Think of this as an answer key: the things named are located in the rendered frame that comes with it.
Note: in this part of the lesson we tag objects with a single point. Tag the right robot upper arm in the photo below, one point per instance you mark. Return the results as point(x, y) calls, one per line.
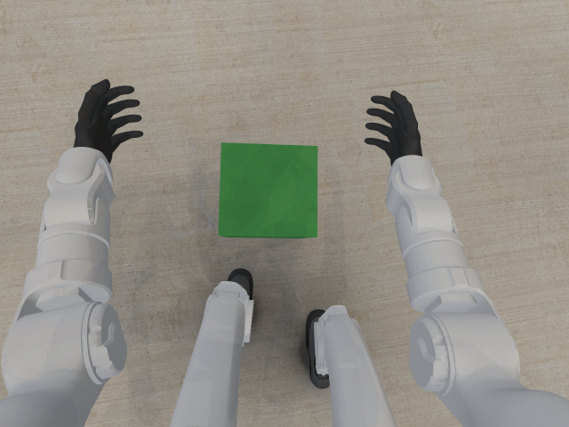
point(469, 361)

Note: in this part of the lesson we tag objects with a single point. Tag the robot right hand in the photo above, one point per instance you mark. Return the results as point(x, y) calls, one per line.
point(404, 135)

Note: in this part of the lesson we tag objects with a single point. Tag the robot left shin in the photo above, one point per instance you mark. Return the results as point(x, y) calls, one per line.
point(226, 286)

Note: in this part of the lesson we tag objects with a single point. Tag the robot left hand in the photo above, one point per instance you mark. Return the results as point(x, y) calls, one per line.
point(94, 128)

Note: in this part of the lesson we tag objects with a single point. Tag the robot right shin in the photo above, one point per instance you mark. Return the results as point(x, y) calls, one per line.
point(333, 310)

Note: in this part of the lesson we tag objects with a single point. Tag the robot right forearm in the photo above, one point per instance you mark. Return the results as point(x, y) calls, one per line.
point(440, 279)

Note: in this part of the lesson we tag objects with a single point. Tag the carton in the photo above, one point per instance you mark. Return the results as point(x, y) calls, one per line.
point(268, 191)

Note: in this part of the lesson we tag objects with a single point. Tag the robot shin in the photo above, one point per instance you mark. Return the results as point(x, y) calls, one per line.
point(226, 286)
point(333, 310)

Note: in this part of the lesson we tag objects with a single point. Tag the left robot upper arm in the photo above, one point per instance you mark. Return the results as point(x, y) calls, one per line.
point(57, 362)

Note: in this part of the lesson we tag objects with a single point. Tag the robot left forearm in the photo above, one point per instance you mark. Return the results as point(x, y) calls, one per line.
point(74, 238)

